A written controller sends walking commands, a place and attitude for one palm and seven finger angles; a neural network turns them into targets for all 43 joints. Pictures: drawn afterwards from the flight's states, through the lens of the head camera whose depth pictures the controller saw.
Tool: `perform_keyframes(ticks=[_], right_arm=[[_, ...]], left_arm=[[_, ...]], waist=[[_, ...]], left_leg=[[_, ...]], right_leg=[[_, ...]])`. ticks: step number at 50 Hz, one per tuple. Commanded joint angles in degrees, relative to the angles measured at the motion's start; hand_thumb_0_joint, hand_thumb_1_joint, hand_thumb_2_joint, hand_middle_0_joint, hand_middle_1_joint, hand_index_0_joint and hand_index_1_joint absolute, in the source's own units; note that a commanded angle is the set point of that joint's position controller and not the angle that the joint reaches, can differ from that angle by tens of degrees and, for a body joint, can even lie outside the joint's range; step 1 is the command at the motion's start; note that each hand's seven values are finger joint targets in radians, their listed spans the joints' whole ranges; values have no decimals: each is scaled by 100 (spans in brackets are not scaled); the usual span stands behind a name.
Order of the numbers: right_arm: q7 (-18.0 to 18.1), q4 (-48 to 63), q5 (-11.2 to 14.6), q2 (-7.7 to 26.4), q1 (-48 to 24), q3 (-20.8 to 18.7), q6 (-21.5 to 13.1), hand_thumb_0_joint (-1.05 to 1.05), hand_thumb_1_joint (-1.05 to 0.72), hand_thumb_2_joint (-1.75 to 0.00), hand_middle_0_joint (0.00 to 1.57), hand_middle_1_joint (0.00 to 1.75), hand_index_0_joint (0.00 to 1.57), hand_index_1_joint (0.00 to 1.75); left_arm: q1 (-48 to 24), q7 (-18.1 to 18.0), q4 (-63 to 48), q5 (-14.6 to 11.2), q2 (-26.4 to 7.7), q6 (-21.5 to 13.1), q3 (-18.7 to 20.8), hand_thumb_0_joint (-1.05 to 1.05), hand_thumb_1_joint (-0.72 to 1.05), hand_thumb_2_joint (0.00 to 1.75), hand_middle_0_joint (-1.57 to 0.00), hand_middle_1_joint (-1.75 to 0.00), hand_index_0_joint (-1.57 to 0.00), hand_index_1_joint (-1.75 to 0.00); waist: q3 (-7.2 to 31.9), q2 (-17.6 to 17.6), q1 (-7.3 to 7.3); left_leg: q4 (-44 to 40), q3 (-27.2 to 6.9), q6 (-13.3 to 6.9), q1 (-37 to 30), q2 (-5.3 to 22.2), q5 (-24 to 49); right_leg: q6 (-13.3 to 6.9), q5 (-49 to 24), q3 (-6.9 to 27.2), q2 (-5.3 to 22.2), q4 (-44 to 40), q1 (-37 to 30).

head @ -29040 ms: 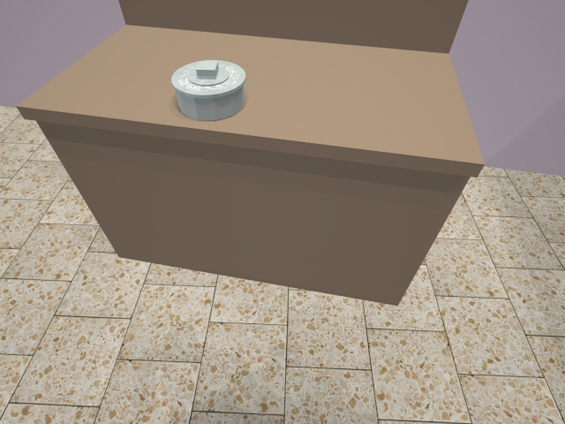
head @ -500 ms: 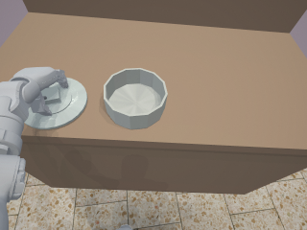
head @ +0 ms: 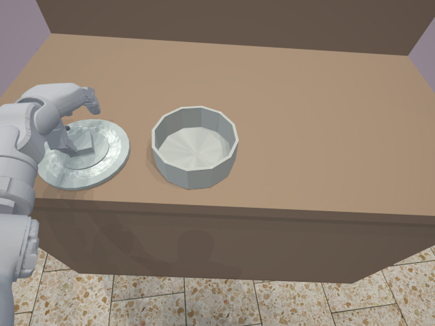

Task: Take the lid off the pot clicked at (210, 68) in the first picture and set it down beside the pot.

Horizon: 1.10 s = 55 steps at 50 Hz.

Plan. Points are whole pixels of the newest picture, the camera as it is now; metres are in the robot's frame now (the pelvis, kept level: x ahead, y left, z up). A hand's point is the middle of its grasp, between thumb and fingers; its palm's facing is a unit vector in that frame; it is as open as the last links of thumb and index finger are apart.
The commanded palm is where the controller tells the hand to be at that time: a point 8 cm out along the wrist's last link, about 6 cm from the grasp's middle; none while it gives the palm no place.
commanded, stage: raise the empty hand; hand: left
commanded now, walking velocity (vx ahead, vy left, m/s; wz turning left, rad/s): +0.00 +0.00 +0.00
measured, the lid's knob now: (80, 144) +0.47 +0.28 +0.03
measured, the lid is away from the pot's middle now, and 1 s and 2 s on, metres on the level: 0.24 0.24 0.24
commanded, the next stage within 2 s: draw the hand back to the body in 0.82 s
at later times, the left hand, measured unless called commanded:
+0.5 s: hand (60, 100) +0.47 +0.26 +0.16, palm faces -0.32 -0.05 -0.95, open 11.0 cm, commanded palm +0.46 +0.26 +0.22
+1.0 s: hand (46, 95) +0.45 +0.27 +0.18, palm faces -0.32 -0.06 -0.95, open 11.0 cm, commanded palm +0.43 +0.27 +0.24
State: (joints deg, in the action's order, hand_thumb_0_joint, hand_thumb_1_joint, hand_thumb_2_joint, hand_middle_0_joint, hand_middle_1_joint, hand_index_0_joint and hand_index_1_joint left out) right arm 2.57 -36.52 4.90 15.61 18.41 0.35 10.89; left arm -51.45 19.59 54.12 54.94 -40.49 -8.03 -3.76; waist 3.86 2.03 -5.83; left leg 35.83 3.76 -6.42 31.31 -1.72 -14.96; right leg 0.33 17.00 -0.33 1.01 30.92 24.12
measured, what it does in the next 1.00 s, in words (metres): stands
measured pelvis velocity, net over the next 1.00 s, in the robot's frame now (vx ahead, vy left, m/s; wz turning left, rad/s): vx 0.00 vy -0.02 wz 0.03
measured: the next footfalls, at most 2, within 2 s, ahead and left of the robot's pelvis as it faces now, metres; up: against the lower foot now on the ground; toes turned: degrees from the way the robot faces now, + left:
none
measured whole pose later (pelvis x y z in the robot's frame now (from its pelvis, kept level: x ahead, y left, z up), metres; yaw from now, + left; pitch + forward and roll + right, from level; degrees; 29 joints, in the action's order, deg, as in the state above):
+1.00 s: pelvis +0.00 -0.02 +0.01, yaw +2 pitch +8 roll -2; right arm 1.8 -35.5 5.4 16.3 14.8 0.8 11.5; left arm -57.6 29.2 48.1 52.9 -44.1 -3.3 -5.6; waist 2.1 1.4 -4.9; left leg 29.6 1.7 -4.8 25.3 -2.0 -11.9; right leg 1.1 14.7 -1.9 0.8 25.1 17.8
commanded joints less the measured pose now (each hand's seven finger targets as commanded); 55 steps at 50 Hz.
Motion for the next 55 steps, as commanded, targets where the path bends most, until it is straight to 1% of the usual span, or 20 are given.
perform_keyframes(ticks=[1, 2, 4, 7, 9, 13, 17, 21, 24, 27, 29, 33, 35, 38, 40, 46, 50, 51, 54, 55], right_arm=[[66, 428, -10, 1059, 304, -369, -141, 0, -90, -90, 20, 30, 20, 30], [51, 459, -8, 1038, 276, -369, -145, 0, -90, -90, 20, 30, 20, 30], [48, 456, -28, 1045, 276, -376, -159, 0, -90, -90, 20, 30, 20, 30], [97, 527, -28, 1046, 260, -384, -171, 0, -90, -90, 20, 30, 20, 30], [108, 500, -69, 1031, 276, -381, -202, 0, -90, -90, 20, 30, 20, 30], [107, 438, -17, 1079, 227, -353, -222, 0, -90, -90, 20, 30, 20, 30], [35, 504, -51, 995, 184, -389, -228, 0, -90, -90, 20, 30, 20, 30], [8, 586, -47, 1028, 117, -365, -165, 0, -90, -90, 20, 30, 20, 30], [-38, 617, -58, 1006, 37, -385, -142, 0, -90, -90, 20, 30, 20, 30], [-16, 618, -14, 1038, 13, -360, -129, 0, -90, -90, 20, 30, 20, 30], [-26, 646, -34, 1041, -8, -355, -126, 0, -90, -90, 20, 30, 20, 30], [-34, 682, -30, 1019, -83, -359, -153, 0, -90, -90, 20, 30, 20, 30], [-36, 659, -12, 1026, -90, -337, -122, 0, -90, -90, 20, 30, 20, 30], [-50, 666, 6, 1015, -173, -360, -123, 0, -90, -90, 20, 30, 20, 30], [-42, 616, 27, 1009, -156, -324, -80, 0, -90, -90, 20, 30, 20, 30], [32, 589, 1, 1023, -188, -295, -86, 0, -90, -90, 20, 30, 20, 30], [-32, 715, -10, 973, -319, -309, -63, 0, -90, -90, 20, 30, 20, 30], [-53, 751, 9, 978, -356, -295, -34, 0, -90, -90, 20, 30, 20, 30], [-103, 846, 26, 960, -498, -281, 17, 0, -90, -90, 20, 30, 20, 30], [-116, 886, 26, 987, -543, -293, 41, 0, -90, -90, 20, 30, 20, 30]], left_arm=[[-2796, -172, -721, -86, -1468, 136, 260, 0, -7, 77, -40, -76, -40, -76], [-2768, -130, -677, -93, -1207, 182, 50, 0, -7, 77, -40, -76, -40, -76], [-2950, -39, -761, -89, -1233, 198, 29, 0, -7, 77, -40, -76, -40, -76], [-3329, -3, -1358, -58, -1742, 138, 382, 0, -7, 77, -40, -76, -40, -76], [-3570, 27, -1541, -92, -1811, 77, 409, 0, -7, 77, -40, -76, -40, -76], [-3400, 118, -965, -150, -1562, 192, 194, 0, -7, 77, -40, -76, -40, -76], [-3445, 157, -1403, -88, -1344, 239, 92, 0, -7, 77, -40, -76, -40, -76], [-3083, 209, -1322, -122, -1959, 275, 621, 0, -7, 77, -40, -76, -40, -76], [-3196, 286, -1473, -167, -1632, 361, 352, 0, -7, 77, -40, -76, -40, -76], [-3293, 330, -1392, -125, -1963, 448, 541, 0, -7, 77, -40, -76, -40, -76], [-3478, 349, -1605, -120, -2069, 452, 560, 0, -7, 77, -40, -76, -40, -76], [-3401, 478, -1620, -143, -1864, 493, 394, 0, -7, 77, -40, -76, -40, -76], [-3440, 538, -1624, -157, -2073, 542, 525, 0, -7, 77, -40, -76, -40, -76], [-3434, 667, -1643, -231, -1535, 601, 91, 0, -7, 77, -40, -76, -40, -76], [-3351, 717, -1336, -216, -1483, 643, 17, 0, -7, 77, -40, -76, -40, -76], [-3804, 696, -1646, -186, -2107, 480, 397, 0, -7, 77, -40, -76, -40, -76], [-3085, 668, -1789, -241, -1982, 401, 497, 0, -7, 77, -40, -76, -40, -76], [-2797, 655, -1793, -265, -2112, 396, 641, 0, -7, 77, -40, -76, -40, -76], [-2304, 690, -1816, -341, -1863, 453, 495, 0, -7, 77, -40, -76, -40, -76], [-2489, 697, -2236, -346, -2094, 473, 668, 0, -7, 77, -40, -76, -40, -76]], waist=[[1678, 408, -12], [1669, 355, -16], [1721, 392, -33], [2262, 485, 1], [2388, 632, -24], [1807, 357, -15], [2161, 762, 24], [2285, 309, 103], [2151, 273, 59], [1962, 172, 82], [2115, 405, 81], [2049, 516, 59], [2051, 318, 78], [1929, 322, 21], [1750, 195, 12], [2084, 321, 59], [2030, 547, 151], [1966, 479, 194], [1795, 304, 197], [1916, 326, 236]], left_leg=[[-478, -899, 258, -2746, 229, 1472], [-491, -894, 247, -2745, 201, 1385], [-470, -855, 217, -2794, 176, 1415], [-455, -880, 205, -3182, 154, 1831], [-436, -885, 208, -3299, 157, 2056], [-632, -860, 215, -2934, 166, 1588], [-519, -923, 297, -3407, 165, 2379], [-545, -772, 201, -3099, 109, 2466], [-577, -778, 204, -3111, 129, 2635], [-712, -739, 193, -2987, 126, 2210], [-697, -727, 191, -3080, 107, 2402], [-662, -735, 194, -3152, 97, 2580], [-727, -720, 174, -3045, 81, 2281], [-687, -672, 159, -3048, 67, 2290], [-720, -664, 161, -2924, 43, 1890], [-737, -604, 115, -2913, -15, 1706], [-690, -650, 144, -2993, 16, 2203], [-720, -654, 161, -2905, 35, 2152], [-721, -583, 154, -2697, 30, 2157], [-741, -596, 139, -2738, 31, 2088]], right_leg=[[-344, -596, -323, -465, -432, 999], [-343, -564, -321, -477, -454, 1010], [-346, -635, -288, -458, -494, 904], [-346, -916, -250, -452, -522, 640], [-337, -1020, -259, -443, -545, 584], [-352, -823, -281, -428, -625, 681], [-355, -1017, -294, -450, -625, 641], [-332, -1427, -241, -418, -646, 56], [-315, -1472, -279, -427, -689, 98], [-318, -1330, -280, -425, -769, 8], [-338, -1452, -266, -416, -757, -87], [-344, -1481, -271, -405, -829, -9], [-316, -1440, -288, -418, -844, -153], [-314, -1428, -309, -396, -872, 21], [-290, -1207, -335, -439, -876, 110], [-315, -1389, -295, -410, -855, -245], [-340, -1474, -306, -413, -824, -200], [-344, -1439, -313, -406, -819, -277], [-322, -1528, -307, -398, -808, -369], [-319, -1567, -288, -383, -838, -463]])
